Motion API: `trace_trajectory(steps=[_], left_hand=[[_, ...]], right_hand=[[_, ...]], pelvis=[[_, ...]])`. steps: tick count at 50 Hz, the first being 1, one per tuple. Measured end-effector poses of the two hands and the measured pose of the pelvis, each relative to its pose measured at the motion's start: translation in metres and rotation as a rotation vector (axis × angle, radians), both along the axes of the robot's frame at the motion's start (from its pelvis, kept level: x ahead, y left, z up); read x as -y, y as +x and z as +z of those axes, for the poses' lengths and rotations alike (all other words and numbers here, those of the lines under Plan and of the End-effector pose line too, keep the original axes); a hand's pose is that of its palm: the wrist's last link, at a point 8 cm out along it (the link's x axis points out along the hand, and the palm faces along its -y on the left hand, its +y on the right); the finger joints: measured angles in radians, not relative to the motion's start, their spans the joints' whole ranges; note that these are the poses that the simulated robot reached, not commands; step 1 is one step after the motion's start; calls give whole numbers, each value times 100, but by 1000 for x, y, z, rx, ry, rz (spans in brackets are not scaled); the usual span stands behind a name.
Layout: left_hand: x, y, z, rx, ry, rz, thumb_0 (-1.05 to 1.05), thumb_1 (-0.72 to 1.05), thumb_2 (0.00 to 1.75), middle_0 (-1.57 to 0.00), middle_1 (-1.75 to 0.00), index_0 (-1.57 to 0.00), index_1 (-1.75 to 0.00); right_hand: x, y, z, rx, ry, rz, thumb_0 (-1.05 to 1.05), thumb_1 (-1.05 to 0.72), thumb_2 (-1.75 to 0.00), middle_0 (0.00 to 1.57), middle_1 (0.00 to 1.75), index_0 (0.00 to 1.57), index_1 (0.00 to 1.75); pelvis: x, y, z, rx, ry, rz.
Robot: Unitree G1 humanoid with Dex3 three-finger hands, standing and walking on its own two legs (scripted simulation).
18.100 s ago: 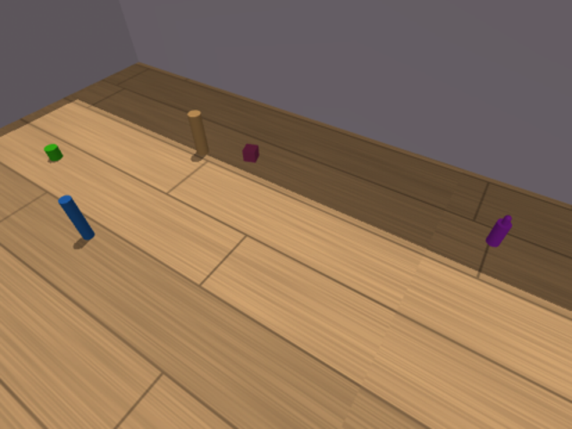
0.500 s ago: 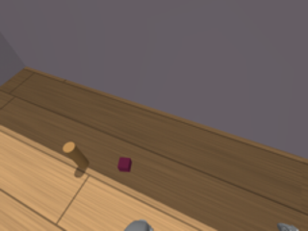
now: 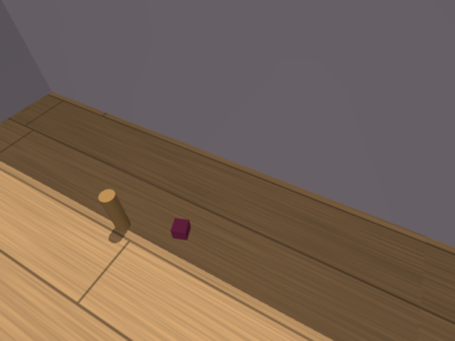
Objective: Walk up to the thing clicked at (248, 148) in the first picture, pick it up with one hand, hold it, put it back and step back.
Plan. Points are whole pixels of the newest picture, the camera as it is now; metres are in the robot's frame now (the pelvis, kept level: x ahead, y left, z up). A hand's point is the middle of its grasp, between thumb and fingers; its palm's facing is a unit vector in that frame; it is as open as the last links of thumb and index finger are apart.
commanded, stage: walk up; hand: left
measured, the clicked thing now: (180, 229) +0.74 +0.27 -0.72
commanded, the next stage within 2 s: stand in 0.96 s
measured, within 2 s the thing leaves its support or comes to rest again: neither
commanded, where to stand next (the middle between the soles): +0.37 +0.01 m, yaw +4 degrees
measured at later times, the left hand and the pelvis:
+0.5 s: hand out of the picture +0.07 +0.27 -0.14, palm faces +0.02 -0.93 -0.36, open 7.4 cm; pelvis +0.00 +0.00 +0.01, yaw +1 degrees
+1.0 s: hand out of the picture +0.11 +0.26 -0.13, palm faces +0.01 -0.94 -0.34, open 7.4 cm; pelvis +0.01 +0.01 +0.02, yaw +0 degrees
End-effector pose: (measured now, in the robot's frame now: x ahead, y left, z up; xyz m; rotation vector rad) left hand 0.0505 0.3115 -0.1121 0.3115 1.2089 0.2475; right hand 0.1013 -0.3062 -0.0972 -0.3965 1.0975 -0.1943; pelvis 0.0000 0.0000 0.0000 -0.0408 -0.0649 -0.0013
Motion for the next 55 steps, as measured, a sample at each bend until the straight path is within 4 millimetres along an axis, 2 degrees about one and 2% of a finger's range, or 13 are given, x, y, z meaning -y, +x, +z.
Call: trace_trajectory(steps=[3, 6, 11, 16, 22, 29, 40, 47, 55], left_hand=[[3, -20, 4, -14, 4, 7, 1, 90, 89, -20, -30, -21, -30], [1, -28, 8, -6, 6, 20, 1, 90, 89, -20, -30, -21, -30], [-8, -25, 7, 9, -4, 24, 1, 90, 89, -20, -30, -21, -30], [-9, -15, 9, 25, -5, 12, 1, 90, 90, -20, -30, -21, -30], [-2, -1, 13, 22, -5, -1, 1, 90, 90, -20, -30, -21, -30], [4, 23, 15, 33, -16, -8, 1, 90, 90, -20, -30, -21, -30], [6, 57, 15, 71, -30, -23, 1, 90, 90, -20, -30, -21, -30], [4, 59, 16, 60, -28, -29, 1, 90, 90, -20, -30, -21, -30], [5, 46, 17, 12, -25, -29, 1, 90, 90, -20, -30, -21, -30]], right_hand=[[1, -7, -1, -2, 18, -12, 0, -90, -90, 20, 30, 21, 30], [1, -16, -3, -19, 24, -12, 0, -91, -90, 20, 30, 21, 30], [-10, -37, -6, -55, 31, -19, 0, -91, -90, 20, 30, 21, 30], [-20, -46, -5, -75, 64, -32, 0, -91, -90, 20, 30, 21, 30], [-21, -37, -6, -77, 85, -43, 0, -90, -90, 20, 30, 21, 30], [-16, -19, -3, -76, 74, -53, 0, -91, -90, 20, 30, 21, 30], [-18, 7, 6, -46, 53, -63, 0, -91, -90, 20, 30, 21, 30], [-22, 11, 7, -41, 63, -63, 0, -91, -90, 20, 30, 21, 30], [-24, 6, 4, -55, 78, -67, 0, -91, -90, 20, 30, 21, 30]], pelvis=[[1, -6, 3, -1, 15, -2], [-4, -10, 4, -6, 23, 14], [-12, -15, 5, -3, 50, 19], [-8, -14, 9, -3, 38, 10], [-4, -7, 13, -15, 29, 15], [-5, 5, 17, -23, 30, 16], [-9, 13, 19, -21, 34, 9], [-10, 14, 20, -21, 38, 3], [-10, 12, 23, -16, 41, 4]])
